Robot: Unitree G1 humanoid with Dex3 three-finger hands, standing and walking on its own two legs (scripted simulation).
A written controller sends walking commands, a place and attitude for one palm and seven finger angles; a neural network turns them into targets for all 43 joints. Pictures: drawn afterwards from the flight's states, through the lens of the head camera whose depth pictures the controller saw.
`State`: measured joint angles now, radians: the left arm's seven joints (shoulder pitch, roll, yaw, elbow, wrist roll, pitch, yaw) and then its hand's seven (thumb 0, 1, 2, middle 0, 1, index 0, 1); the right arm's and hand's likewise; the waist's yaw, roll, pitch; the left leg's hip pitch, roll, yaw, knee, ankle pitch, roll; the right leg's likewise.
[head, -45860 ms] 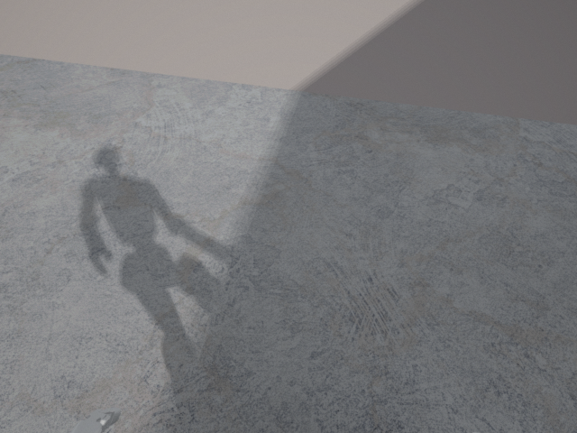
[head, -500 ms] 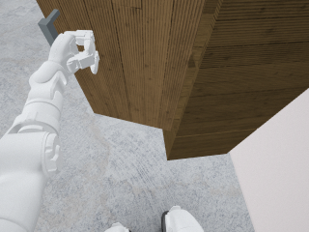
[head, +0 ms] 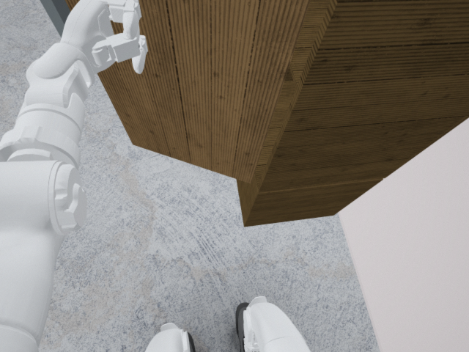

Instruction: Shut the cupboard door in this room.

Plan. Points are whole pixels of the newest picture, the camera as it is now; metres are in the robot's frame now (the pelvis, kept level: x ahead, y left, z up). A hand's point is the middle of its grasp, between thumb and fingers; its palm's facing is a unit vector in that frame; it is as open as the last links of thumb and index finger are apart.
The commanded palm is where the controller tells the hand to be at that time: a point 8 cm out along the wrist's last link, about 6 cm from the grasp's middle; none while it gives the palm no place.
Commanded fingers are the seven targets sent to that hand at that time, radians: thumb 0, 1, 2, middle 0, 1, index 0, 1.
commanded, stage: push the door shut along its arc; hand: left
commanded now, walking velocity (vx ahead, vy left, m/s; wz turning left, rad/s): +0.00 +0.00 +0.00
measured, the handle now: (77, 23) +0.61 +0.15 +0.13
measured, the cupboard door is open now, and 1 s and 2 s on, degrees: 63 51 51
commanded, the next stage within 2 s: pull the fist back off the door in 0.18 s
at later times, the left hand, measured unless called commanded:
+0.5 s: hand (166, 24) +0.59 +0.02 +0.13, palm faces -0.04 -1.00 +0.02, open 3.0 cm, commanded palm +0.56 +0.07 +0.13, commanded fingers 0.00 0.90 0.90 -1.30 -1.50 -1.30 -1.50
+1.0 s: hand (159, 76) +0.51 +0.04 +0.11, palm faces -0.07 -1.00 +0.02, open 3.1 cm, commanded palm +0.49 +0.09 +0.13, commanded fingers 0.00 0.90 0.90 -1.30 -1.50 -1.30 -1.50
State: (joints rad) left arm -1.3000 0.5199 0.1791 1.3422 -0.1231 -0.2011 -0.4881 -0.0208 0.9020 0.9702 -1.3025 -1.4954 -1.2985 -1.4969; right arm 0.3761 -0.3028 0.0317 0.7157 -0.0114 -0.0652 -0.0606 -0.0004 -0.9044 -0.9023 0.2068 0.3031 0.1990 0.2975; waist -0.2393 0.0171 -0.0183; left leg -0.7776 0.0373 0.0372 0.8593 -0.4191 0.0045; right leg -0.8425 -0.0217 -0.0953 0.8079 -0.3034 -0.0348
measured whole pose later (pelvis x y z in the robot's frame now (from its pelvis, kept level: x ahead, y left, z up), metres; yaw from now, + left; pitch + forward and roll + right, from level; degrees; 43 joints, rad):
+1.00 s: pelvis +0.02 -0.01 +0.02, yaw -1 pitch +14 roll +0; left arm -0.96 0.19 0.23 1.17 -0.08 -0.31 0.03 0.01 0.90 0.91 -1.30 -1.50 -1.30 -1.50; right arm 0.41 -0.29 -0.02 0.65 -0.02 0.00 0.04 0.00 -0.91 -0.90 0.20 0.30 0.20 0.30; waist -0.15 0.03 -0.06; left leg -0.58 0.04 0.06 0.72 -0.39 -0.01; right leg -0.67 0.00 -0.07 0.71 -0.29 -0.04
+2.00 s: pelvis +0.01 +0.01 +0.05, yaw +0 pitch -3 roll +0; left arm -0.02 0.23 0.08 0.06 -0.09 -0.06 0.01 0.02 0.89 0.90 -1.09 -1.26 -1.09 -1.26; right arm 0.14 -0.22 0.05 0.55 0.03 -0.02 -0.07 0.00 -0.91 -0.90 0.20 0.30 0.19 0.30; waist 0.03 0.03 0.01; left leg -0.12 0.01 0.05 0.44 -0.28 0.01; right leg -0.20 -0.02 -0.08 0.45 -0.19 -0.02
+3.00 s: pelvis +0.02 +0.02 +0.05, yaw +0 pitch -5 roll +0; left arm 0.44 0.34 0.36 -0.36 -0.06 -0.09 0.11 0.01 0.88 0.90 -0.22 -0.30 -0.21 -0.30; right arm 0.21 -0.21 0.02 0.64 0.00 -0.09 -0.07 0.01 -0.90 -0.90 0.20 0.30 0.20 0.30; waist 0.06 0.08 0.02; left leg -0.04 0.00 0.05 0.41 -0.28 0.02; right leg -0.12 -0.03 -0.08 0.40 -0.19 0.00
